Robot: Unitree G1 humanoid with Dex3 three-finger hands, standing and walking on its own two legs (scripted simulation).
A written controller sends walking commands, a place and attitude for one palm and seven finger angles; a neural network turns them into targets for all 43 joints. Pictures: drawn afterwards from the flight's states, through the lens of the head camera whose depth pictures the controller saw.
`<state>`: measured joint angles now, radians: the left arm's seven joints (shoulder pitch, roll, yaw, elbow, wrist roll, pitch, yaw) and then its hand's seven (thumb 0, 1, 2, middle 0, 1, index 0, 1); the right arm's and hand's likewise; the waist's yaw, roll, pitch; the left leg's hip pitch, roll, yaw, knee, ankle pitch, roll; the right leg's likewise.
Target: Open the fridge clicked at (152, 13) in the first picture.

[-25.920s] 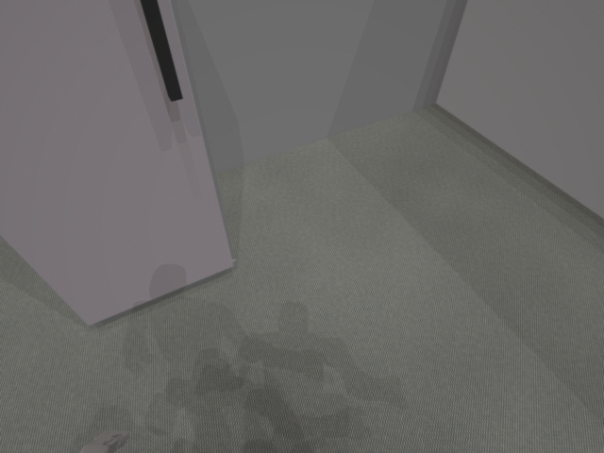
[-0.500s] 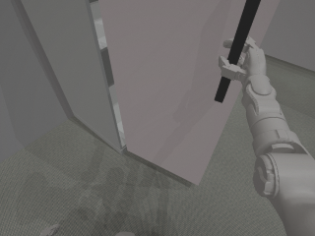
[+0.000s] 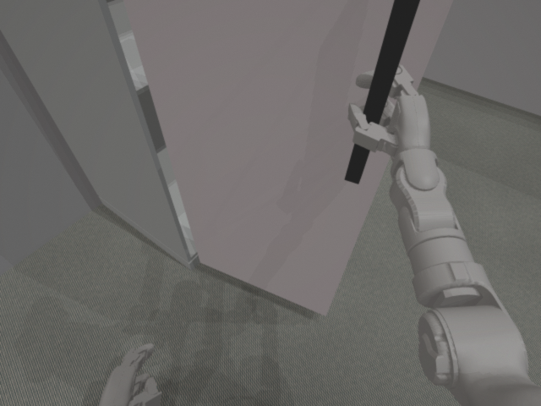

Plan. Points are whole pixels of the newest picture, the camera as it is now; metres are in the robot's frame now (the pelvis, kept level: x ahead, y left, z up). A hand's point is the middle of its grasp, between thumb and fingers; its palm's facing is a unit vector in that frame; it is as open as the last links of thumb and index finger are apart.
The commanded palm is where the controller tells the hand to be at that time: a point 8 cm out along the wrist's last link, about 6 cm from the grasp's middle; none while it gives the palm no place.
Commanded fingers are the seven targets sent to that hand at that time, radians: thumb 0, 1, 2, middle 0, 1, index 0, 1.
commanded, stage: loosen the grip on the handle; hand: right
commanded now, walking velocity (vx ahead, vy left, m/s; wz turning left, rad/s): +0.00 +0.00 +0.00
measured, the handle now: (390, 60) +0.49 -0.12 +0.27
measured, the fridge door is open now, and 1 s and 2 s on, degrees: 78 74 74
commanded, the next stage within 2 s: slip the hand off the handle in 0.68 s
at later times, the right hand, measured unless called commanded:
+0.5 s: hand (362, 127) +0.46 -0.10 +0.18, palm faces +0.02 +0.99 -0.11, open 12.8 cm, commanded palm +0.43 -0.15 +0.19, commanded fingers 0.00 0.55 -0.20 0.30 1.22 0.30 1.22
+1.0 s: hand (376, 125) +0.47 -0.13 +0.18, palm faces +0.00 +1.00 -0.07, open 14.7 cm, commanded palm +0.43 -0.18 +0.19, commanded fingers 0.00 0.55 -0.20 0.25 1.15 0.25 1.15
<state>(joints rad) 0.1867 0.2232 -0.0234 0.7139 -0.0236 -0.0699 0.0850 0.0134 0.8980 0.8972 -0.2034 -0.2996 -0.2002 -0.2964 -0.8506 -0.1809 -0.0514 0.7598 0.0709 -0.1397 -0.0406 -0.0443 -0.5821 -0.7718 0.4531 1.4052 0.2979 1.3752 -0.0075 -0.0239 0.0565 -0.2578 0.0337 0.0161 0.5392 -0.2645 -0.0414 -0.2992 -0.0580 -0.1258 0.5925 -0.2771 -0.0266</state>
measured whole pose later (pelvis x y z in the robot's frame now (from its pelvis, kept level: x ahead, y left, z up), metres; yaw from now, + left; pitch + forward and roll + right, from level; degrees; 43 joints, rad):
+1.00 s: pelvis +0.02 +0.02 +0.00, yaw +1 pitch +5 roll +0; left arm 0.30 0.26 -0.01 0.65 -0.03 -0.12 0.03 0.01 0.90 0.90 -0.20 -0.30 -0.20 -0.30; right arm -0.77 -0.32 -0.24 0.83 0.08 -0.24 0.13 -0.01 0.56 -0.20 0.33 1.16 0.25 1.16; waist 0.06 0.01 -0.05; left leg -0.37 0.01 0.01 0.56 -0.28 0.00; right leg -0.38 -0.04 -0.08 0.56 -0.26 0.00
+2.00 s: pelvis +0.01 +0.03 +0.00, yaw -1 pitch -1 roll +0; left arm 0.20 0.23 -0.06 0.61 -0.04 -0.15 0.05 0.02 0.90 0.90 -0.20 -0.30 -0.20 -0.30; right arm -0.29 -0.24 -0.11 0.18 0.17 -0.04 0.15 -0.01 0.56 -0.20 0.25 1.16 0.25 1.15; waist -0.04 -0.03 -0.05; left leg -0.25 0.02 0.05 0.56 -0.30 0.00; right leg -0.28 -0.03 -0.04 0.56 -0.27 0.00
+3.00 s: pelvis +0.01 +0.02 +0.01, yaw -2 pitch -6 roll +0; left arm 0.20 0.22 -0.07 0.66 0.02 -0.10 0.08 0.02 0.90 0.90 -0.20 -0.30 -0.20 -0.30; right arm 0.23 -0.30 -0.20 -0.27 0.07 -0.03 -0.08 -0.01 0.10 -0.42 0.24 0.89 0.24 0.88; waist -0.08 -0.04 0.03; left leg -0.06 0.03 0.05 0.40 -0.23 -0.01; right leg -0.11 -0.02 -0.04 0.42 -0.21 0.00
